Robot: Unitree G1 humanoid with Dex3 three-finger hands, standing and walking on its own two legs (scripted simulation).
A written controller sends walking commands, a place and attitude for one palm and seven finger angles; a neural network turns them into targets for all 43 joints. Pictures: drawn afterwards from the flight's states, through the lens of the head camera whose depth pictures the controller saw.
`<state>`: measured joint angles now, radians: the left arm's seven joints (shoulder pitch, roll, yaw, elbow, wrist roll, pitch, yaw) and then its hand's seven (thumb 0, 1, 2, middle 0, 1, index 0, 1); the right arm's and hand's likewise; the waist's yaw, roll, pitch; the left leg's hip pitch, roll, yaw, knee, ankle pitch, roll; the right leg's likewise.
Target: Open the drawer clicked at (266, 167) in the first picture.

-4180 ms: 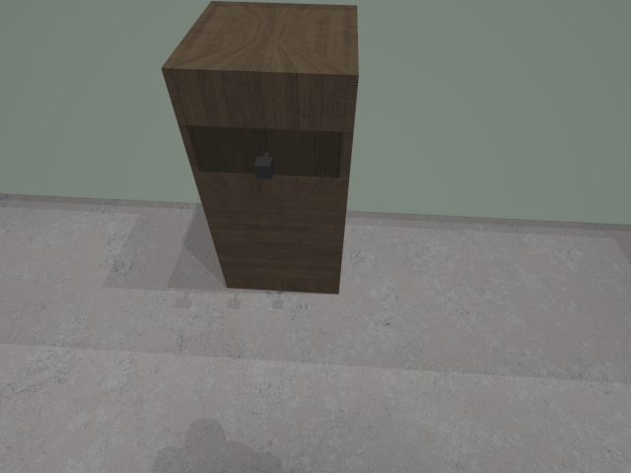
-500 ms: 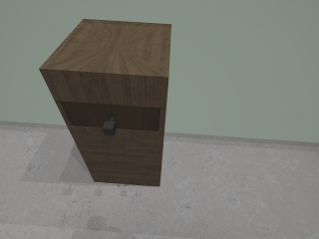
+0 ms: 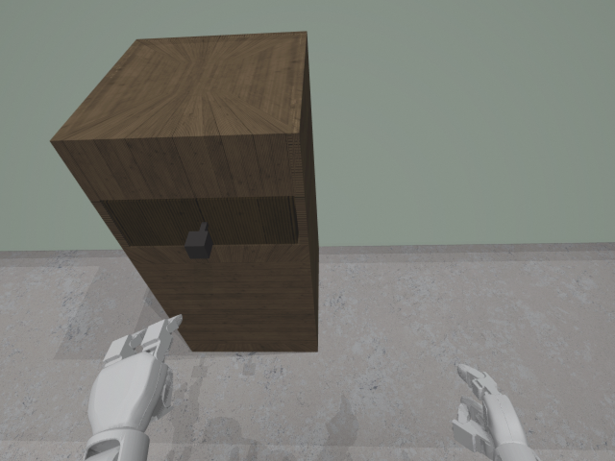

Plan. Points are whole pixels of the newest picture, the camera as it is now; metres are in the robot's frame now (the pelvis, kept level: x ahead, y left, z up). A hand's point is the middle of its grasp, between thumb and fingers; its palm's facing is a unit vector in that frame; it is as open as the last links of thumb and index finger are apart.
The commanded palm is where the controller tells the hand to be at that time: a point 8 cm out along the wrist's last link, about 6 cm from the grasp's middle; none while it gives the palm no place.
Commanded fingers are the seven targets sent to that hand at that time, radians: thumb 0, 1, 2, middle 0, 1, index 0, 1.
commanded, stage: raise the hand with hooked fingers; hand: left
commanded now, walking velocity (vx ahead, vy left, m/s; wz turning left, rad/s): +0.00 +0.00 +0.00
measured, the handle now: (201, 237) +0.55 +0.27 -0.10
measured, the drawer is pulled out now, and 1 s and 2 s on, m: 0.00 0.00 0.00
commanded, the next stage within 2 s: move the hooked fingers above the handle in 1.56 s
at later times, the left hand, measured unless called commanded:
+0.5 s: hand (148, 365) +0.24 +0.23 +0.01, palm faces -0.04 -0.09 -0.99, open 11.0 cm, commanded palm +0.21 +0.23 +0.07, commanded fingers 0.00 -0.10 0.47 -0.27 -0.94 -0.27 -0.94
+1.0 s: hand (123, 293) +0.31 +0.27 +0.07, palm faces +0.09 -0.08 -0.99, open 13.6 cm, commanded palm +0.28 +0.27 +0.13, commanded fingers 0.00 -0.50 0.30 -0.30 -1.20 -0.30 -1.20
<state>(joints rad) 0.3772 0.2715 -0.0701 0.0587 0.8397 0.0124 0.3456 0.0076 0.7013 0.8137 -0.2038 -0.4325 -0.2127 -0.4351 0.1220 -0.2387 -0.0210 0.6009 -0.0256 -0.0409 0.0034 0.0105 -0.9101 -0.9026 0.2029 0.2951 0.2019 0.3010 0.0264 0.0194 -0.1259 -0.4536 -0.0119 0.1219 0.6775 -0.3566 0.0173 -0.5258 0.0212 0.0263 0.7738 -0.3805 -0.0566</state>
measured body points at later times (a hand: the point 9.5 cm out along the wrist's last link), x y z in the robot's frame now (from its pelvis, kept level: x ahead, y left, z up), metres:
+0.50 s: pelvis +0.01 -0.02 -0.01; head +0.06 -0.06 +0.44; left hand +0.23 +0.23 +0.06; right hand +0.21 -0.22 -0.13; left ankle -0.01 +0.12 -0.71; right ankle +0.00 -0.08 -0.71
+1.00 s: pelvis +0.01 +0.04 +0.01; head +0.02 +0.01 +0.46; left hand +0.29 +0.27 +0.13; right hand +0.22 -0.18 -0.08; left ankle -0.01 +0.13 -0.71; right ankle +0.00 -0.08 -0.71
